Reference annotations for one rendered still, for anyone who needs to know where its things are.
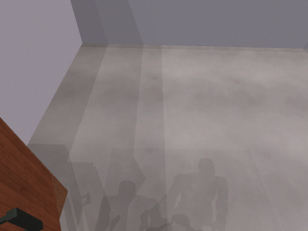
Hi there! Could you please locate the handle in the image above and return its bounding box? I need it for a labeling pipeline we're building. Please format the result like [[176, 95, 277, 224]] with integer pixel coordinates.
[[0, 207, 43, 231]]

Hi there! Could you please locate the cupboard door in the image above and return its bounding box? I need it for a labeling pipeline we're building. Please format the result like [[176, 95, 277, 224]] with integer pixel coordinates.
[[0, 119, 62, 231]]

